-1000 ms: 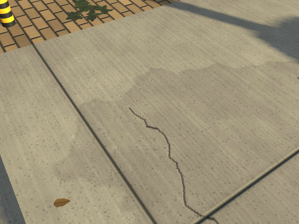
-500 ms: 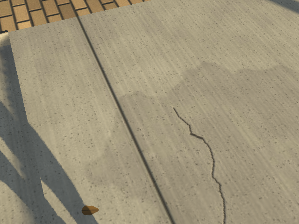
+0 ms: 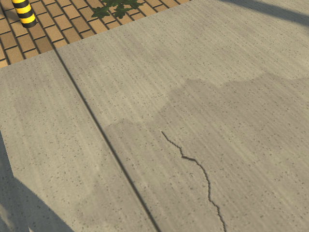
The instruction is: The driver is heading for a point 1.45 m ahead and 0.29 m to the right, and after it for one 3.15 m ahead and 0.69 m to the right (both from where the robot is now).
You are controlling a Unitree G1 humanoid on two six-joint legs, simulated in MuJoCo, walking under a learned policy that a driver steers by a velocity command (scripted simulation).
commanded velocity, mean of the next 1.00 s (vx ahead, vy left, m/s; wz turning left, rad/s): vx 0.31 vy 0.00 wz -0.35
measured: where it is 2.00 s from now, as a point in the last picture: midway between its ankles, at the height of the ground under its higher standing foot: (241, 169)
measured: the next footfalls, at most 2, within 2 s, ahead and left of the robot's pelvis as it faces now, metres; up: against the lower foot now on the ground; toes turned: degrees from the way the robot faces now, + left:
left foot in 0.18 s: +0.07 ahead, +0.12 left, +0.00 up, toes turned -10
right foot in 0.72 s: +0.14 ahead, -0.21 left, +0.00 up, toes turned -23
